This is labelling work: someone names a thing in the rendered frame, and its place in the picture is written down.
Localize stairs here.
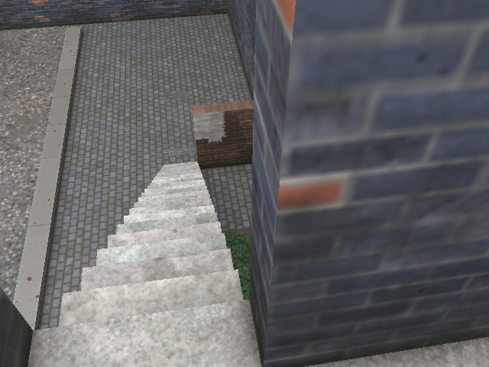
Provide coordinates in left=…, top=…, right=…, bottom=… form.
left=59, top=161, right=243, bottom=326

